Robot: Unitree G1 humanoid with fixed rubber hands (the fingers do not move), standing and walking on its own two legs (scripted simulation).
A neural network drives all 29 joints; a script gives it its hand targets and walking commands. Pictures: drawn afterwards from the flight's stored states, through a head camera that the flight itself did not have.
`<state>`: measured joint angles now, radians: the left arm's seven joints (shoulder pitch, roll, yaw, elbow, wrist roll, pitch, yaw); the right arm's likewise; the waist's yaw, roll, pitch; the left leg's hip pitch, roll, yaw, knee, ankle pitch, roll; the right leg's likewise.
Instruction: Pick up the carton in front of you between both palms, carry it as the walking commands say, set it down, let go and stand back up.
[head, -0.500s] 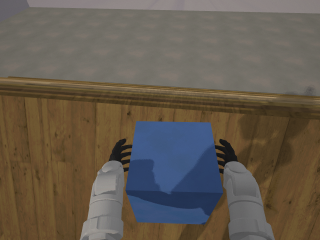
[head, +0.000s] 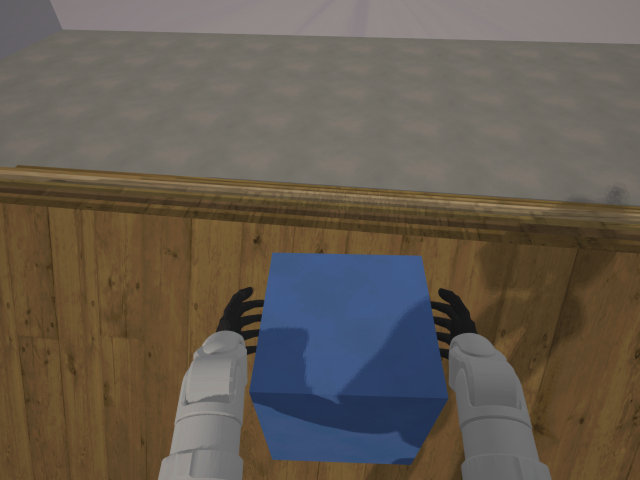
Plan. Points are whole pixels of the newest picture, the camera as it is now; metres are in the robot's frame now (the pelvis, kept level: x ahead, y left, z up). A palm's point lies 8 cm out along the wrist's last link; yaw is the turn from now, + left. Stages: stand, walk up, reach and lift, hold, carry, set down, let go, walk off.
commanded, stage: reach and lift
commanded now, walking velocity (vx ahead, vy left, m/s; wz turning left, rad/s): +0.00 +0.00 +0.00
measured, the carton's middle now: (343, 362) +0.30 +0.00 -0.04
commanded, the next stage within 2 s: hold in 0.08 s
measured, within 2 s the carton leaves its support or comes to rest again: neither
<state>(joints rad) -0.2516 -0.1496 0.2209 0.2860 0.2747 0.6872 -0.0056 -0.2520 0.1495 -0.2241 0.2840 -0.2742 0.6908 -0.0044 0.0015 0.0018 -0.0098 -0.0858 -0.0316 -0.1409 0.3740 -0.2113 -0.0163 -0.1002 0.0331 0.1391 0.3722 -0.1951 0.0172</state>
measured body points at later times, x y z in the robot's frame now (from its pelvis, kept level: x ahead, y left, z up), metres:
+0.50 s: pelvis -0.01 +0.00 +0.00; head -0.06 +0.00 +0.45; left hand +0.29 +0.15 +0.04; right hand +0.29 -0.15 +0.04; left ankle +0.00 +0.13 -0.75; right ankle +0.01 -0.13 -0.75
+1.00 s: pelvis -0.01 +0.00 +0.00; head -0.05 +0.00 +0.45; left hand +0.29 +0.15 +0.04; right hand +0.29 -0.15 +0.04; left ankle +0.00 +0.13 -0.75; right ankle +0.01 -0.13 -0.75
